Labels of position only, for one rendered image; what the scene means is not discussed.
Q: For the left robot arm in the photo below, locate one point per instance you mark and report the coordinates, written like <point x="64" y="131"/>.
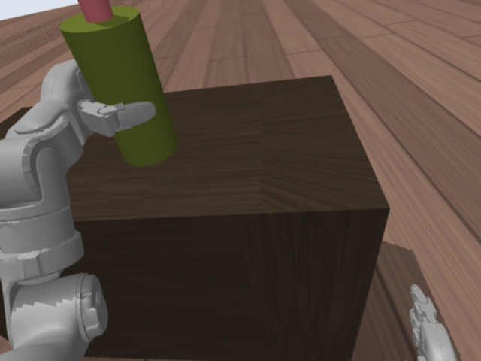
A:
<point x="47" y="318"/>

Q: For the left robot hand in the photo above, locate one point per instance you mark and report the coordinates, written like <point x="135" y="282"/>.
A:
<point x="64" y="82"/>

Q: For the right robot hand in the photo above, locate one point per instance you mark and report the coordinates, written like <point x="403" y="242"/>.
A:
<point x="429" y="335"/>

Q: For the bottle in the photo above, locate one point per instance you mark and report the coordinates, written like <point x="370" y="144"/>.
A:
<point x="111" y="49"/>

